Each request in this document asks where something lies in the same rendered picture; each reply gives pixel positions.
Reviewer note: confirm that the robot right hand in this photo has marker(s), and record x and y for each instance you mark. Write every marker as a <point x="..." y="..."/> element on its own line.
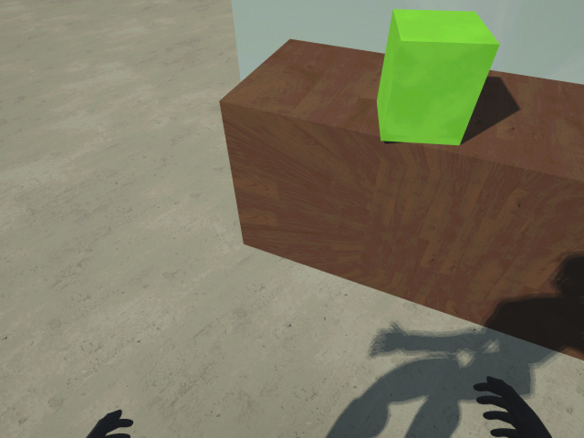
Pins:
<point x="520" y="415"/>

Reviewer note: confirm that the pedestal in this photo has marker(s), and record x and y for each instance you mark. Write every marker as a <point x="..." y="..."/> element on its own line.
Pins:
<point x="490" y="231"/>

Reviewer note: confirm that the carton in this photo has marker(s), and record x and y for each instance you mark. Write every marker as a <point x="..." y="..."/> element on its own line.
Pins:
<point x="435" y="65"/>

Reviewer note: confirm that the robot left hand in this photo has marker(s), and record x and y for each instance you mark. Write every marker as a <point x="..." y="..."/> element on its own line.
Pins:
<point x="109" y="423"/>

